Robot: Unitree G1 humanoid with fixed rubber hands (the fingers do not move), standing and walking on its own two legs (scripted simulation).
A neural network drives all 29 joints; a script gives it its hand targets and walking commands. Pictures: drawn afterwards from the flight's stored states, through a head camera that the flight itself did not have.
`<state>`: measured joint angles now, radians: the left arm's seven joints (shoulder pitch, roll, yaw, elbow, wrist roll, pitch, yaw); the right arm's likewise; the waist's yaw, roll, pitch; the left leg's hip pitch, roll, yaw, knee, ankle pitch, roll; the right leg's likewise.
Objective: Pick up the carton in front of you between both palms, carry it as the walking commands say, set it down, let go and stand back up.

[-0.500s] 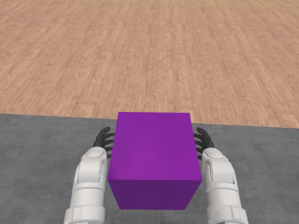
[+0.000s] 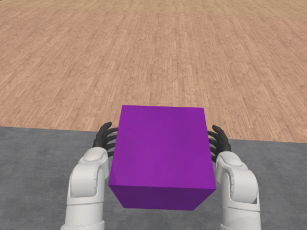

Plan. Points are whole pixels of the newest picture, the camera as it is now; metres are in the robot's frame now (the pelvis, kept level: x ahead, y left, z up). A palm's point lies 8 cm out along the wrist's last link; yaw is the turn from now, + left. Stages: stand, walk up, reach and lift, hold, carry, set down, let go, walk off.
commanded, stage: carry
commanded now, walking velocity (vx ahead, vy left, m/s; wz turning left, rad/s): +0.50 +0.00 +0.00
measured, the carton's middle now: (160, 162) +0.29 -0.01 +0.03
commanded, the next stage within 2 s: none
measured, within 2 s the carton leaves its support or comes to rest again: neither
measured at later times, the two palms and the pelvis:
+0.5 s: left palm (121, 100) +0.51 +0.12 +0.08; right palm (210, 105) +0.49 -0.19 +0.08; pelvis +0.28 -0.02 -0.01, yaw -2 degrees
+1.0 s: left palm (130, 57) +0.83 +0.12 +0.09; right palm (194, 58) +0.82 -0.18 +0.09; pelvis +0.61 -0.03 -0.01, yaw -1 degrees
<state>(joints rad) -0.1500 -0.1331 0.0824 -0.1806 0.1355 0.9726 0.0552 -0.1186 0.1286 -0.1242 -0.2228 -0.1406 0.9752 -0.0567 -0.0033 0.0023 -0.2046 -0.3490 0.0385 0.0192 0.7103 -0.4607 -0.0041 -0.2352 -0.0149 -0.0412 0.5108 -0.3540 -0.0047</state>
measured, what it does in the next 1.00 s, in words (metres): walks ahead: left foot, then right foot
